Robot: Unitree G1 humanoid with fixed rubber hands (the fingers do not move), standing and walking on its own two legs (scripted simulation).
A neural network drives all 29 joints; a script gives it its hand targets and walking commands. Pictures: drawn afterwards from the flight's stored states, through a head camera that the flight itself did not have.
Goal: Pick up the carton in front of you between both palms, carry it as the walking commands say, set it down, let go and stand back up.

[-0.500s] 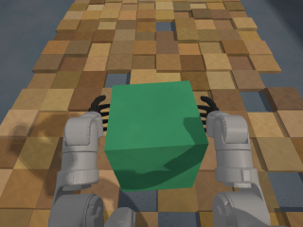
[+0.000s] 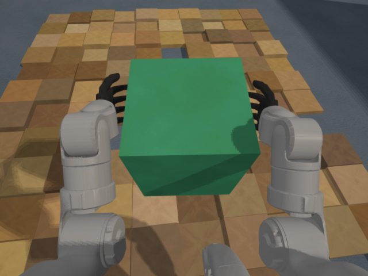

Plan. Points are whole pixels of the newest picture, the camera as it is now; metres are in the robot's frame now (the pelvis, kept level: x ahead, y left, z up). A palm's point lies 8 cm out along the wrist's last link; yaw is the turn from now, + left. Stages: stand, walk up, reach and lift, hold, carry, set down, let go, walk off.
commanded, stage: carry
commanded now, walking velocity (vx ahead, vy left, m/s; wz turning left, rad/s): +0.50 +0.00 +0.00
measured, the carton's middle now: (186, 135) +0.38 -0.02 +0.08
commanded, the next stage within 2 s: none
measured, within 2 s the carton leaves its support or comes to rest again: neither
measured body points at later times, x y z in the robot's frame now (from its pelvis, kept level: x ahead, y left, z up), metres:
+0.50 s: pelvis +0.30 -0.06 +0.02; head +0.35 -0.07 +0.47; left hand +0.67 +0.12 +0.12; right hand +0.69 -0.18 +0.11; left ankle +0.31 +0.07 -0.62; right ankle +0.34 -0.12 -0.71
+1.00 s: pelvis +0.58 -0.02 +0.04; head +0.62 -0.01 +0.48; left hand +0.98 +0.12 +0.18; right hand +0.96 -0.18 +0.18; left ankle +0.57 +0.06 -0.70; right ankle +0.63 -0.15 -0.65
